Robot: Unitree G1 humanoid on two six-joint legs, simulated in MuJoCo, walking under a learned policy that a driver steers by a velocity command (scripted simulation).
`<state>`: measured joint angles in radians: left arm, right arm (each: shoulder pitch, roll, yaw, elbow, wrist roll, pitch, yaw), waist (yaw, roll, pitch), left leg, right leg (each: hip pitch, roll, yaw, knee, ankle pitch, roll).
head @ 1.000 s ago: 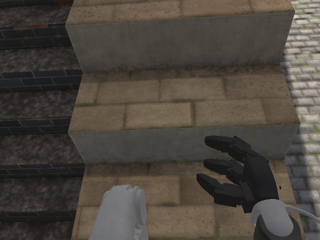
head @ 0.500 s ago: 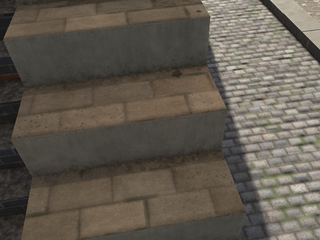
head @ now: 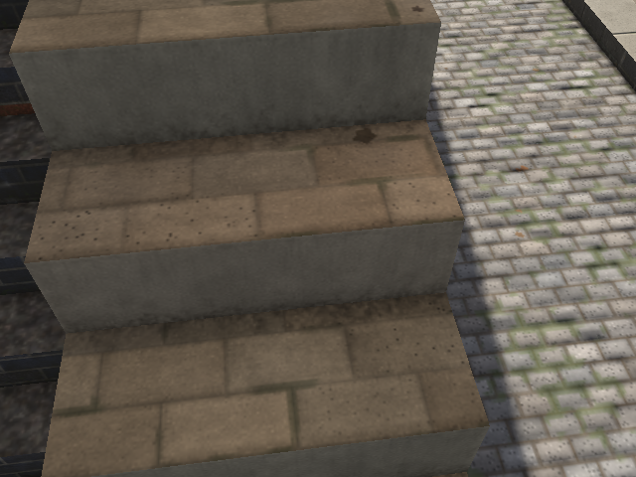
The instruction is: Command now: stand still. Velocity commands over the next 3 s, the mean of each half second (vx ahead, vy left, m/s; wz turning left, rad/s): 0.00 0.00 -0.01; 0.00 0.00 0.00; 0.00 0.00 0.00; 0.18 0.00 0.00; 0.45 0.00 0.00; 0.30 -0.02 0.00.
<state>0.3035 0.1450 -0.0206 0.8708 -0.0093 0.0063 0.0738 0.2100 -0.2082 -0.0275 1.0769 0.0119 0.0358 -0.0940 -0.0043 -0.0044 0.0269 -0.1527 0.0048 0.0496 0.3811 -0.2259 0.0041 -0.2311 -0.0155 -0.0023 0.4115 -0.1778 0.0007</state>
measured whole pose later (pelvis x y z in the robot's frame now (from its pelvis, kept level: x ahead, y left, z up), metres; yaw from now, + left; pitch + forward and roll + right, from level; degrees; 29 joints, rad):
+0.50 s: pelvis +0.01 +0.02 +0.00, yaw +0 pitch +0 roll +1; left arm 0.34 0.13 0.00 0.96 -0.01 0.02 0.09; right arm 0.22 -0.16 -0.01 1.11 0.00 0.03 -0.07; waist 0.00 -0.03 0.04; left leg -0.10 -0.03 0.06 0.31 -0.21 0.04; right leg -0.19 -0.05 0.01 0.36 -0.17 0.04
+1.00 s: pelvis +0.03 +0.03 +0.00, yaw +0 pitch +0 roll +0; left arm 0.36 0.11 0.00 1.04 -0.01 0.03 0.09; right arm 0.27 -0.16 0.01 1.13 0.01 0.00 -0.07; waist 0.01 -0.03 0.05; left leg -0.05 -0.05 0.06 0.27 -0.22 0.05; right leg -0.15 -0.07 0.00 0.33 -0.18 0.06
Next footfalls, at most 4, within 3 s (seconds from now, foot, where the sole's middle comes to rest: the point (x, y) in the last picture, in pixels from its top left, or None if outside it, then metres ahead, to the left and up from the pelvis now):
none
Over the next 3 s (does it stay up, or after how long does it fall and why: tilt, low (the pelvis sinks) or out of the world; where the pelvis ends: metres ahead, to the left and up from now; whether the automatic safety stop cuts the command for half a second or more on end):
stays up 0.04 0.02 0.00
